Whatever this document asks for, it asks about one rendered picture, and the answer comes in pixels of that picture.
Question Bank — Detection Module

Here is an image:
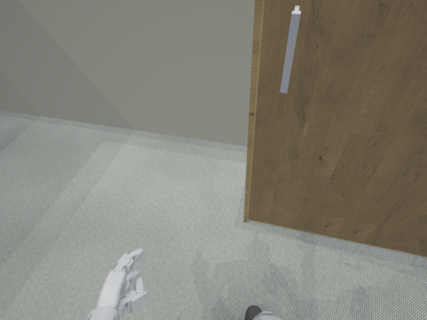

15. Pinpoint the handle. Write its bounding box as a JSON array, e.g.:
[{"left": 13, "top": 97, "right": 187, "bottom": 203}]
[{"left": 280, "top": 5, "right": 301, "bottom": 93}]

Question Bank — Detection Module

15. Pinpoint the robot right foot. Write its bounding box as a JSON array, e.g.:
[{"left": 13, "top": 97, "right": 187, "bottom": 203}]
[{"left": 245, "top": 305, "right": 262, "bottom": 320}]

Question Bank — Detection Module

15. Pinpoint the robot left forearm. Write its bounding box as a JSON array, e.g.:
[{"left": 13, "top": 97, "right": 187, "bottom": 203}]
[{"left": 86, "top": 307, "right": 119, "bottom": 320}]

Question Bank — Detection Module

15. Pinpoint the robot left hand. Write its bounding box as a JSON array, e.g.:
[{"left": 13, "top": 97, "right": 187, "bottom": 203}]
[{"left": 95, "top": 248, "right": 147, "bottom": 318}]

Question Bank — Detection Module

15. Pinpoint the wardrobe door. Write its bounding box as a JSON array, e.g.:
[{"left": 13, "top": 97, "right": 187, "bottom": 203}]
[{"left": 248, "top": 0, "right": 427, "bottom": 255}]

